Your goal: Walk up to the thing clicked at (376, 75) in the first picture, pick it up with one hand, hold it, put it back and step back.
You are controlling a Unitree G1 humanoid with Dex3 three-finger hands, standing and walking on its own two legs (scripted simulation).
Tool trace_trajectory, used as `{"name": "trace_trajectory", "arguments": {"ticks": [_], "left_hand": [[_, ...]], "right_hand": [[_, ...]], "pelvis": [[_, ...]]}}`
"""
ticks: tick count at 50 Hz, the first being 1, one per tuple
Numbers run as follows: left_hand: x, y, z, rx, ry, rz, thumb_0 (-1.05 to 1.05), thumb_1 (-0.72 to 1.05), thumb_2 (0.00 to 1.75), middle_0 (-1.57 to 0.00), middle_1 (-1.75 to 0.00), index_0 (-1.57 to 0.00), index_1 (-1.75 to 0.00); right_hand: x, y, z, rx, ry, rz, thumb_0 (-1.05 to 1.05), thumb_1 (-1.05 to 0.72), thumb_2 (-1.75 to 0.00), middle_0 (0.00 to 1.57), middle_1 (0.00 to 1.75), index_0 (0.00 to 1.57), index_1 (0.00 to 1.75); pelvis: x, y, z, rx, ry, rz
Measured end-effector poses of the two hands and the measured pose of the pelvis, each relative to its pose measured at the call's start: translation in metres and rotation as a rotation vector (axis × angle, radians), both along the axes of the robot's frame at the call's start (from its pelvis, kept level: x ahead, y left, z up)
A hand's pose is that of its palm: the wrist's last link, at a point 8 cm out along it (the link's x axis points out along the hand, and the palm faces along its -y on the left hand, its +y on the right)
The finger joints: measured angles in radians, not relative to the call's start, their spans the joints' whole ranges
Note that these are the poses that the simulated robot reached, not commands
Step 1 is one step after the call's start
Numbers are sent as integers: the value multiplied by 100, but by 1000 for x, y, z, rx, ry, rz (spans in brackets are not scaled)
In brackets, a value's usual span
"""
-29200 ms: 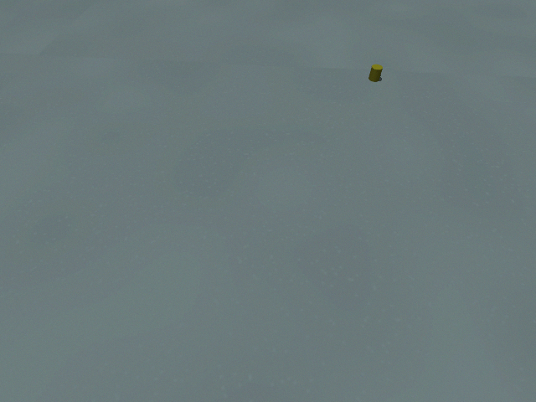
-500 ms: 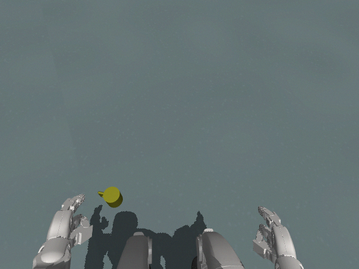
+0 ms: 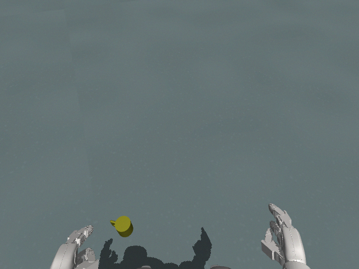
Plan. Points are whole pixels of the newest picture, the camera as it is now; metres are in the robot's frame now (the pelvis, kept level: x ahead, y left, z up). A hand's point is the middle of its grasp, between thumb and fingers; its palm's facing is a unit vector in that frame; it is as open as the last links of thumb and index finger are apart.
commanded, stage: home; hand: left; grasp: from above
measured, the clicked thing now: (121, 225) +0.43 +0.27 -0.67
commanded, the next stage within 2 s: stand in 1.78 s
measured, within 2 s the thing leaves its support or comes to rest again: neither
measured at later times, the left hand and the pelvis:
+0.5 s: hand (96, 264) +0.16 +0.18 -0.05, palm faces +0.04 -0.98 -0.19, open 7.4 cm; pelvis +0.00 +0.00 +0.00, yaw +0 degrees
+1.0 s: hand (95, 261) +0.16 +0.18 -0.05, palm faces +0.03 -0.98 -0.19, open 7.4 cm; pelvis +0.00 +0.01 +0.00, yaw -1 degrees
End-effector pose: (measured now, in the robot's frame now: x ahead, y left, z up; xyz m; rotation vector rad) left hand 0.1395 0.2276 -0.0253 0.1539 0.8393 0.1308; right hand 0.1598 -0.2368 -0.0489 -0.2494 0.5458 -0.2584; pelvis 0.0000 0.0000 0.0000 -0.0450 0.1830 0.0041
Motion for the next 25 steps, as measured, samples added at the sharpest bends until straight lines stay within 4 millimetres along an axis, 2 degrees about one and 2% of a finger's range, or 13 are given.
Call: {"name": "trace_trajectory", "arguments": {"ticks": [6,25], "left_hand": [[0,-1,0,-1,-8,-3,2,90,89,-20,-30,-20,-30],[2,-1,2,3,-11,-18,1,90,89,-20,-30,-20,-30]], "right_hand": [[0,1,-1,-2,9,14,2,-90,-89,20,30,21,30],[-23,-3,-9,-2,58,-24,2,-90,-89,20,30,21,30]], "pelvis": [[-1,-1,0,0,-6,1],[-4,1,0,0,-12,-7]]}}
